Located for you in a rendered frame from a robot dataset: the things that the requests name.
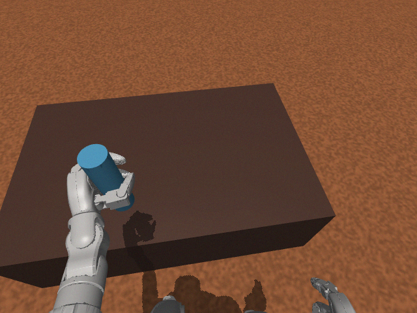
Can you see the left robot arm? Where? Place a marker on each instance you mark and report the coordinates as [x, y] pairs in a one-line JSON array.
[[83, 283]]

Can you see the left robot hand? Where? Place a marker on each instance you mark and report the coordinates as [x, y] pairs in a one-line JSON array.
[[84, 196]]

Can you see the can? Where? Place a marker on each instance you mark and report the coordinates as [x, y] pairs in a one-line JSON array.
[[98, 164]]

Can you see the right robot hand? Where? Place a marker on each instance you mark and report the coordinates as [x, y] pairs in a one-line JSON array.
[[338, 302]]

